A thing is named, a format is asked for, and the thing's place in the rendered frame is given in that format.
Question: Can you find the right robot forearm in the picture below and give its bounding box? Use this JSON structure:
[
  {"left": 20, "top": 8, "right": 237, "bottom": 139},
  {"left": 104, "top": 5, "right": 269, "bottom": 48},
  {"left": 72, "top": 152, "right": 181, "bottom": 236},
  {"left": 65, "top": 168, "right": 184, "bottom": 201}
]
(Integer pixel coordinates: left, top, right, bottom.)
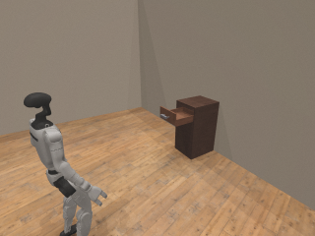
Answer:
[{"left": 59, "top": 162, "right": 93, "bottom": 193}]

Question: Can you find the robot right upper arm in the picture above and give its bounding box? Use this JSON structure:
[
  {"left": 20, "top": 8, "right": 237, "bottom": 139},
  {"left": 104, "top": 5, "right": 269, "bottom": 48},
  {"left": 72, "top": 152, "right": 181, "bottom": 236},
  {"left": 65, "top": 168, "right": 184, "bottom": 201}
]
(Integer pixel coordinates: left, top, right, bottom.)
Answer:
[{"left": 44, "top": 128, "right": 70, "bottom": 173}]

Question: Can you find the robot torso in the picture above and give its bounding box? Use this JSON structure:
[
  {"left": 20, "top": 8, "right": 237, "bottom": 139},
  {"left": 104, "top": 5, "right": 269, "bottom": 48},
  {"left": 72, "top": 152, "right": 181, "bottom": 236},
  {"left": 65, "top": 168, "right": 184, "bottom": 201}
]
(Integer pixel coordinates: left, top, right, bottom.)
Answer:
[{"left": 30, "top": 124, "right": 65, "bottom": 189}]

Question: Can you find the robot left upper arm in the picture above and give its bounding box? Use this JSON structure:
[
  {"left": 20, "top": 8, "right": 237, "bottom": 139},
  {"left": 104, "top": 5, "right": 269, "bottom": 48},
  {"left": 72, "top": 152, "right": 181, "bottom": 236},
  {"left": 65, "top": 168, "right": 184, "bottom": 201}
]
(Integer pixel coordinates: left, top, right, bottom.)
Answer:
[{"left": 29, "top": 118, "right": 35, "bottom": 147}]

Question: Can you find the drawer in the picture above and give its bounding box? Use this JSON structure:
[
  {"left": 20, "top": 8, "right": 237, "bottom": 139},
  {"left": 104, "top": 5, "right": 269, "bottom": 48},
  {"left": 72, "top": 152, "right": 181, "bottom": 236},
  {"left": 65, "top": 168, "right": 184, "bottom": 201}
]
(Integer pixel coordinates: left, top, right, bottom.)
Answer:
[{"left": 159, "top": 106, "right": 194, "bottom": 127}]

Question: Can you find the robot right hand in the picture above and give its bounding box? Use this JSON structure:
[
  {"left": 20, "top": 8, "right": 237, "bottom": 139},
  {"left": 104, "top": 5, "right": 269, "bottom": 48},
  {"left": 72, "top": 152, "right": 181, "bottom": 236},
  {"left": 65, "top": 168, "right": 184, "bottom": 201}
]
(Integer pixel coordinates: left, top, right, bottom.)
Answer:
[{"left": 87, "top": 186, "right": 107, "bottom": 207}]

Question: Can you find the cabinet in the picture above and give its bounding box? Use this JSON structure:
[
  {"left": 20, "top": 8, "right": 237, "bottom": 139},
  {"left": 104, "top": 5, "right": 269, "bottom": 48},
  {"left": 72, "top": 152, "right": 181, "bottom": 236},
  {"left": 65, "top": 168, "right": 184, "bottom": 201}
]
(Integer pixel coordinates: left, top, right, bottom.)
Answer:
[{"left": 174, "top": 95, "right": 220, "bottom": 160}]

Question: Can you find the robot left shin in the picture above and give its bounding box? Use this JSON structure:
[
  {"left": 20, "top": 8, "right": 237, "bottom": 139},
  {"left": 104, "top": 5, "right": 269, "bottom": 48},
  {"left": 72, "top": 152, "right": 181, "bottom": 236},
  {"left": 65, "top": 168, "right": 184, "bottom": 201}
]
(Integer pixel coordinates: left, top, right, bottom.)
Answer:
[{"left": 63, "top": 197, "right": 77, "bottom": 233}]

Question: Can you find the handle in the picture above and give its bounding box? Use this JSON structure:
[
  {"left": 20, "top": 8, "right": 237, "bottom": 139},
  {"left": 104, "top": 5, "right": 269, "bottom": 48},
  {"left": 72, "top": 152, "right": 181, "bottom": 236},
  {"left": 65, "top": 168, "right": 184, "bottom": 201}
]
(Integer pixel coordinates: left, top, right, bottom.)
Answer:
[{"left": 160, "top": 114, "right": 169, "bottom": 119}]

